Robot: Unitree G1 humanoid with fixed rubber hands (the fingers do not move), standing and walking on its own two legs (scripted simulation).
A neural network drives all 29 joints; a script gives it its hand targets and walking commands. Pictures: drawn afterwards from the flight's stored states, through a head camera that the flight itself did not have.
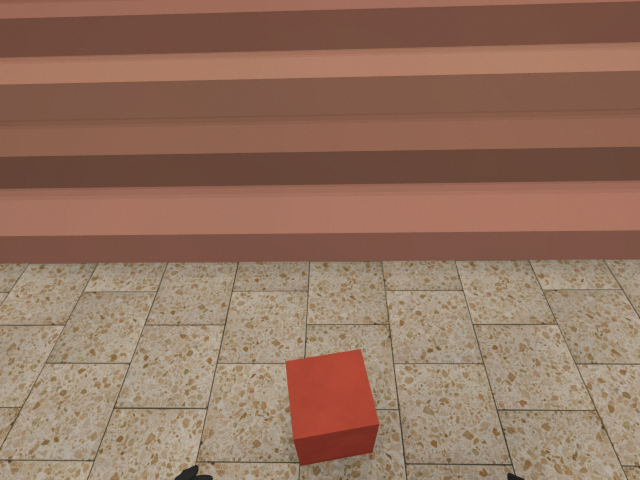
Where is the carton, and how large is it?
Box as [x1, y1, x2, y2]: [285, 349, 378, 465]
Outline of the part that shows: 360,349 285,361 293,440 300,465 372,452 378,427 378,420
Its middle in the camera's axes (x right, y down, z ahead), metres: +0.02 +0.46 +1.08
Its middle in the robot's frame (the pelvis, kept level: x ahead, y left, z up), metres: +0.45 +0.04 -0.64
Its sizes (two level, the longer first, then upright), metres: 0.210 0.200 0.250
